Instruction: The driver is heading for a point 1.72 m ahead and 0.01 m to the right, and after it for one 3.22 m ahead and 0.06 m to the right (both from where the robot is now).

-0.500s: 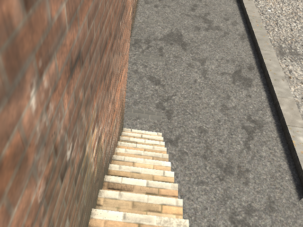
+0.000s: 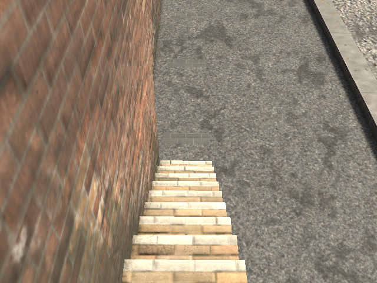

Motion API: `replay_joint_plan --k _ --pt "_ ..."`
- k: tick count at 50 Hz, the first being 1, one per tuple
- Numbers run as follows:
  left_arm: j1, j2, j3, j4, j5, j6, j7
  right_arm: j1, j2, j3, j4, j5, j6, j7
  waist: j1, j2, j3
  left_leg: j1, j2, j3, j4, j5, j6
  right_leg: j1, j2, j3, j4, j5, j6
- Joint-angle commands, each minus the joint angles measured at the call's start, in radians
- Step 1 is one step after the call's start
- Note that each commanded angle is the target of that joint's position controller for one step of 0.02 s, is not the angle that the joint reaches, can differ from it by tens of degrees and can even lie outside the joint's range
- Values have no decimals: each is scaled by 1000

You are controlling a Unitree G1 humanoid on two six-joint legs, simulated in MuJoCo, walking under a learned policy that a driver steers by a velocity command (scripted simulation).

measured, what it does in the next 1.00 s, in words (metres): goes down: left foot 0.19 m lower, then right foot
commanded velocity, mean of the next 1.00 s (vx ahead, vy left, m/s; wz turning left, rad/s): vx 0.09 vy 0.00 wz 0.00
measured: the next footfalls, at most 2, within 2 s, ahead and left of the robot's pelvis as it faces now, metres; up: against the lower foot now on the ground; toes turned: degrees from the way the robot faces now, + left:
left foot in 0.32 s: +0.27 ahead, +0.12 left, -0.19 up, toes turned +5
right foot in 0.78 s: +0.25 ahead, -0.15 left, -0.19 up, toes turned +7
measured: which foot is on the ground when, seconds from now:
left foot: up 0.00-0.30, down 0.32-1.00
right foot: down 0.00-0.34, up 0.36-0.76, down 0.78-1.00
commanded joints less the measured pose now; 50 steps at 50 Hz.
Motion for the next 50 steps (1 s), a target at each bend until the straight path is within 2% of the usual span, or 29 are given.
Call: replay_joint_plan --k 1,2,3,6,7,11,13,14,16,17,18,19,20,21,23,24,27,28,29,32,33,35,36,37,39,41,43,46,50 --pt "30 9 -36 6 -40 -31 16 -16 6 2 -57 -42 23 -8 -29 -7 85 150 31 18 -649 437 -66 -242 -238 121 -151 664 -128" --pt "28 73 -24 29 -22 -36 11 104 31 1 7 -50 44 -16 -59 -80 13 323 -5 45 -511 524 -59 -298 -240 154 -119 795 -166" --pt "3 89 -24 32 -26 -34 4 173 19 1 30 -41 60 -22 -86 -108 -15 372 -8 40 -507 530 -56 -282 -242 143 -80 857 -174" --pt "46 16 -51 67 -77 -53 42 -116 -21 21 -99 -40 32 8 15 -65 104 211 49 10 -1034 897 -32 -120 -140 121 -22 294 -99" --pt "61 35 -49 76 -75 -55 55 -164 -7 31 -102 -45 28 15 31 -64 109 302 35 6 -1118 927 -34 -157 -136 151 10 234 -121" --pt "159 64 -34 102 -26 -9 73 -67 -69 31 -63 4 24 24 83 -25 155 518 105 -44 -1550 1002 -51 -77 -114 189 189 232 -134" --pt "132 124 -21 113 1 -3 73 145 -138 9 38 27 8 34 27 -47 116 721 179 -88 -1572 1074 -51 -102 -134 223 336 282 -128" --pt "160 97 -23 97 -8 7 67 147 -142 12 27 20 -1 26 49 0 188 706 209 -27 -1800 1078 -59 -57 -74 179 396 249 -119" --pt "222 90 -25 106 -29 46 36 237 -192 -10 56 -39 -15 33 48 105 113 949 197 86 -1685 1064 -80 -178 -2 88 724 21 -102" --pt "307 7 -37 111 -41 63 26 337 -244 -14 84 -47 -26 57 70 274 2 1149 313 30 -1369 1617 -40 -380 85 1 1102 -586 -63" --pt "345 -31 -32 103 -52 99 51 297 -165 19 53 -1 -38 75 73 280 -64 1219 387 -29 -1157 1571 39 -555 102 -55 1337 -794 -53" --pt "299 -3 -36 89 -16 124 58 276 -116 44 31 69 -43 76 57 234 -95 1120 453 -129 -1176 1322 118 -624 64 -35 1386 -710 -36" --pt "173 7 -35 53 29 150 61 197 -134 41 -13 103 -27 38 39 219 -65 915 473 -221 -1362 846 188 -599 56 -27 1394 -503 -16" --pt "69 31 -47 3 35 159 48 88 -125 69 -33 97 -35 17 39 281 -40 717 495 -325 -1505 418 282 -558 13 -13 1341 -405 10" --pt "-42 84 -34 -25 24 199 49 102 -105 99 -61 44 -16 -19 31 205 58 524 444 -229 -1550 422 223 -504 53 -32 1343 -367 19" --pt "-90 93 -34 -49 13 186 48 61 -47 116 -69 55 -28 -16 60 58 101 416 323 -118 -1498 284 161 -445 16 128 1082 46 47" --pt "-66 33 -45 -59 14 197 51 105 -58 138 -60 49 -54 -19 58 201 33 448 313 -139 -1425 468 148 -463 82 50 1193 -39 81" --pt "-52 23 -51 -44 7 209 44 138 -18 152 -61 68 -56 -20 72 97 51 408 285 -128 -1440 314 124 -435 68 117 1016 103 92" --pt "-73 -11 -67 -59 -12 210 35 116 -33 156 -65 55 -49 -22 87 152 84 422 273 -153 -1416 283 129 -492 68 131 950 157 122" --pt "-91 8 -74 -72 -15 210 5 9 -15 163 -119 20 -21 -16 93 142 51 439 246 -155 -1484 8 74 -314 -8 136 443 178 148" --pt "-97 31 -69 -71 -19 209 2 -14 -53 155 -141 5 -13 -11 81 168 47 397 263 -152 -1537 -75 64 -155 -21 87 287 127 125" --pt "-67 60 -61 -64 -38 199 -7 -1 -124 127 -147 14 13 -4 45 261 65 287 255 -147 -1635 -327 51 104 -5 26 91 18 69" --pt "-51 54 -58 -52 -20 182 -19 18 -121 118 -134 27 14 5 45 287 73 152 229 -110 -1657 -355 34 261 19 -26 220 86 68" --pt "-34 41 -65 -62 -31 161 -27 -13 -113 112 -138 25 14 16 82 280 111 163 200 -83 -1611 -394 31 226 -25 18 108 46 52" --pt "-64 50 -64 -86 -32 121 -36 84 -113 83 -105 -3 72 26 37 77 176 346 216 -133 -1478 -195 23 112 -98 123 -295 47 6" --pt "-111 84 -57 -92 -23 89 -27 100 -122 67 -116 34 65 24 -21 -97 162 455 163 -29 -1472 72 -25 -27 -132 203 -183 106 -4" --pt "-57 33 -71 -107 -15 64 -33 22 -140 51 -99 31 69 23 41 -13 103 580 140 5 -1371 106 -41 -65 -149 220 -234 188 5" --pt "-52 40 -69 -132 -13 58 -26 -5 -104 55 -103 22 82 33 23 -46 54 645 144 19 -1361 112 -43 -70 -138 221 -244 154 10" --pt "-53 37 -73 -168 -14 50 -24 -22 -128 51 -104 18 96 34 17 -64 38 670 148 38 -1355 127 -53 -63 -140 231 -251 208 3"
